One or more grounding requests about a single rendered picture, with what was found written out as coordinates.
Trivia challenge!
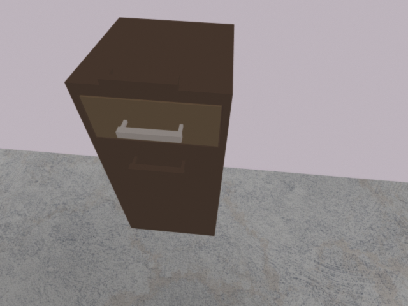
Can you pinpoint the handle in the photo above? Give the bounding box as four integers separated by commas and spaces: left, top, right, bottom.
98, 74, 179, 93
128, 163, 185, 178
116, 120, 183, 143

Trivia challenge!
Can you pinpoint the drawer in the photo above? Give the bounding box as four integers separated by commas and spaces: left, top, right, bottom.
80, 95, 222, 147

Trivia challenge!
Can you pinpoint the cabinet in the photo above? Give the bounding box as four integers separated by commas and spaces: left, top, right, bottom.
64, 17, 234, 236

